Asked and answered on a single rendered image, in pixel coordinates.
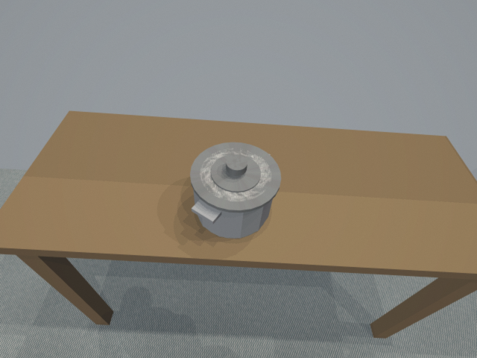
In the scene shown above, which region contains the knob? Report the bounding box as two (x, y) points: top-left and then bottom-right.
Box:
(226, 155), (247, 176)

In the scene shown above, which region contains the pot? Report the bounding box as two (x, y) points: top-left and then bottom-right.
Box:
(192, 154), (273, 239)

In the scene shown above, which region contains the table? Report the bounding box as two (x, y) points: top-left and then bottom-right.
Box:
(0, 111), (477, 339)

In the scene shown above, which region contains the lid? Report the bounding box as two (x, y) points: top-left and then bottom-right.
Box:
(190, 142), (281, 213)

